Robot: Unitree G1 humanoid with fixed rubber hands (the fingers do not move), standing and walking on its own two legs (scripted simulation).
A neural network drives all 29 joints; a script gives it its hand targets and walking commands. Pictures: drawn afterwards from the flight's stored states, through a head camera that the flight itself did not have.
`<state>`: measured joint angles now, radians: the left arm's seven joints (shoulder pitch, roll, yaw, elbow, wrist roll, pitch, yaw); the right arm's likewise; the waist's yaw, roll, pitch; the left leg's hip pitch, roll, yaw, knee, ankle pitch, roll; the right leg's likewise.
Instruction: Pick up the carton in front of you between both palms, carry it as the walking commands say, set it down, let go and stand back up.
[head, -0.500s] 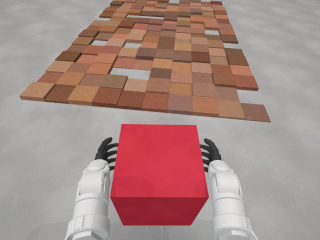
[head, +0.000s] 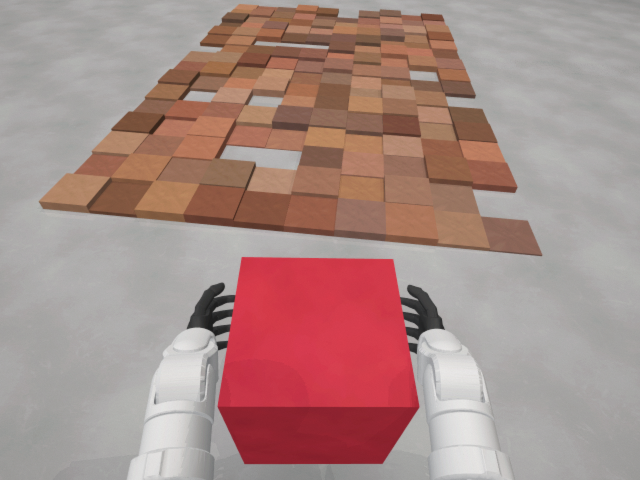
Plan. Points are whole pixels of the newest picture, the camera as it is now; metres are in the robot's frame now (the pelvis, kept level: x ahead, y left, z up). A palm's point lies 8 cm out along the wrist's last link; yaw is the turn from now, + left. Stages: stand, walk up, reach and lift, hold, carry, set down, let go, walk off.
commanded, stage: reach and lift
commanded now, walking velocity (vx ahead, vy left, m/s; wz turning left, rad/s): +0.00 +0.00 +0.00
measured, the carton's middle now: (315, 365) +0.29 +0.00 -0.04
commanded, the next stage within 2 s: hold in 0.20 s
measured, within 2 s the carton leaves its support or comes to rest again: neither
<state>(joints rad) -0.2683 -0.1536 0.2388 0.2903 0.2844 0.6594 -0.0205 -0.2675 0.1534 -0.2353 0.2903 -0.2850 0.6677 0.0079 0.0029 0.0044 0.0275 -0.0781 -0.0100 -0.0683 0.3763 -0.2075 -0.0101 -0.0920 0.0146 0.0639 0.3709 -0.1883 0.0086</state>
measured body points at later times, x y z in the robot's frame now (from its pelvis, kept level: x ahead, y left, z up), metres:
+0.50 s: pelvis -0.01 +0.00 +0.00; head -0.05 +0.00 +0.45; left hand +0.29 +0.15 +0.04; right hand +0.29 -0.15 +0.04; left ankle +0.01 +0.13 -0.75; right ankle +0.02 -0.13 -0.75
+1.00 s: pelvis -0.01 +0.00 +0.00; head -0.05 +0.00 +0.45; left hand +0.29 +0.15 +0.04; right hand +0.29 -0.15 +0.04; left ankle +0.00 +0.13 -0.75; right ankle +0.02 -0.13 -0.75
